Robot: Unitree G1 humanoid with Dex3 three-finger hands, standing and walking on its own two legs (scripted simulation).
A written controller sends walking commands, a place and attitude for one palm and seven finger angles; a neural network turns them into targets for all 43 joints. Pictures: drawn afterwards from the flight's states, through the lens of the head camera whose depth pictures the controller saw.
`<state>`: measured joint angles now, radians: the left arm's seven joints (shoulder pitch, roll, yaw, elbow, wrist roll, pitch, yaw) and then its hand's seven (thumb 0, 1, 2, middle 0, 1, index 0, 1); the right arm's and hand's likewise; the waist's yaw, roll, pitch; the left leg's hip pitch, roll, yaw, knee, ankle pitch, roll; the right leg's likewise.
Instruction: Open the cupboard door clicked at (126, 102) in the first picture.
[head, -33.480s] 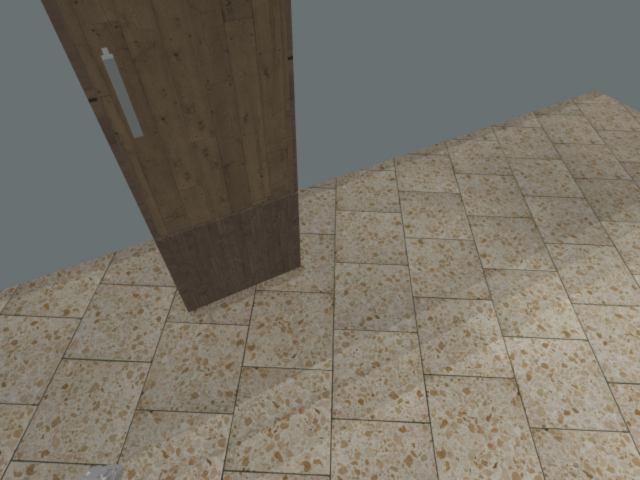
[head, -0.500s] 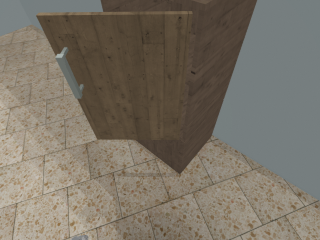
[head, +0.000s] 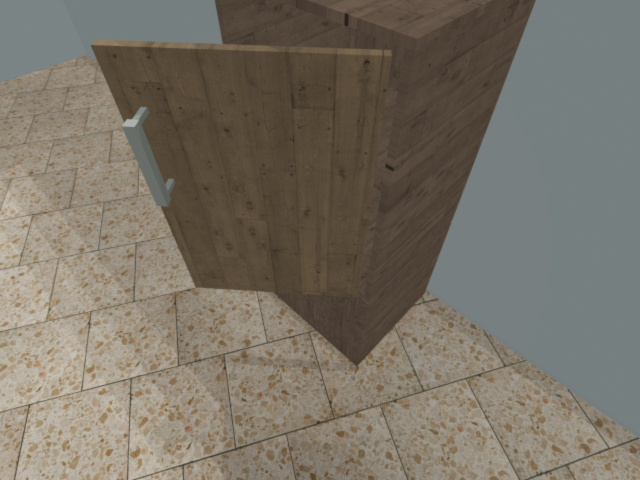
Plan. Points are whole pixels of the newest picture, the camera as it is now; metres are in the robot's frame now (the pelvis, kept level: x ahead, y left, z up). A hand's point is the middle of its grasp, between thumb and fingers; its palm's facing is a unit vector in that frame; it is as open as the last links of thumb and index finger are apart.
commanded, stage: come to a stop and stand still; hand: left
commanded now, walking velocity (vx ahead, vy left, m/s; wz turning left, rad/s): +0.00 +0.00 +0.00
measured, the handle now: (153, 159) +0.56 +0.31 +0.08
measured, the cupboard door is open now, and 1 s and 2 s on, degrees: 40 40 40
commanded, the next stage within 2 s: look again from close up in 0.50 s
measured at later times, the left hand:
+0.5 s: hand out of the picture +0.02 +0.18 -0.18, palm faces +0.04 -0.98 -0.18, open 7.3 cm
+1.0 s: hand out of the picture +0.00 +0.24 -0.18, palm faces -0.01 -0.98 -0.21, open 7.3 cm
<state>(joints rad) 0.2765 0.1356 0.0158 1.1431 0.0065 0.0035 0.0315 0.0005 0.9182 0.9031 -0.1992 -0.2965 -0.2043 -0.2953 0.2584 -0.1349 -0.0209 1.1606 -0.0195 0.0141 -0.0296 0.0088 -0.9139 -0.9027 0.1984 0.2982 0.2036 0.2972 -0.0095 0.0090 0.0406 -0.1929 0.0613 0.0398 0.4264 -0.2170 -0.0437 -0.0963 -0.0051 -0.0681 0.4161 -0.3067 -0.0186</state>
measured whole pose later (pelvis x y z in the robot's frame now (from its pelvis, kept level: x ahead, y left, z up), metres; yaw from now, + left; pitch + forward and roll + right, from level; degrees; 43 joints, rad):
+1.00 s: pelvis -0.03 +0.06 -0.01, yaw -1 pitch -3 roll -1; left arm 0.28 0.19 -0.01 1.02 0.02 0.01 0.04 0.00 0.91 0.90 -0.20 -0.30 -0.20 -0.30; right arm 0.24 -0.17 -0.01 1.02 -0.02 0.00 -0.01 0.01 -0.93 -0.90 0.20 0.30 0.20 0.30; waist 0.00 -0.02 0.02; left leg -0.25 0.00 0.09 0.55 -0.26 0.05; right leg -0.15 -0.07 -0.02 0.52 -0.32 0.05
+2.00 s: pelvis +0.02 +0.11 -0.01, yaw -3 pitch -1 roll +0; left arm 0.24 0.17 0.02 1.02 0.02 0.03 0.06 0.01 0.93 0.90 -0.20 -0.30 -0.20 -0.30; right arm 0.26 -0.13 -0.01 1.07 -0.01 -0.02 -0.04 0.03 -0.94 -0.90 0.20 0.30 0.20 0.30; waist 0.00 -0.04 0.07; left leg -0.20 -0.05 0.16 0.47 -0.26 0.11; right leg -0.25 -0.06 -0.04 0.64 -0.39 0.01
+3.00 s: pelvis +0.04 +0.10 -0.01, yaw -2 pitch +0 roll +0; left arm 0.27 0.15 -0.01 1.08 0.02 -0.01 0.06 0.01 0.92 0.90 -0.20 -0.30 -0.20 -0.30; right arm 0.28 -0.16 0.01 1.11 -0.02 -0.03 -0.03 0.03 -0.94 -0.90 0.20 0.30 0.20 0.30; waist -0.01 0.01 0.03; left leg -0.20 -0.04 0.15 0.51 -0.32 0.08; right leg -0.14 -0.05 -0.03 0.52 -0.37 0.03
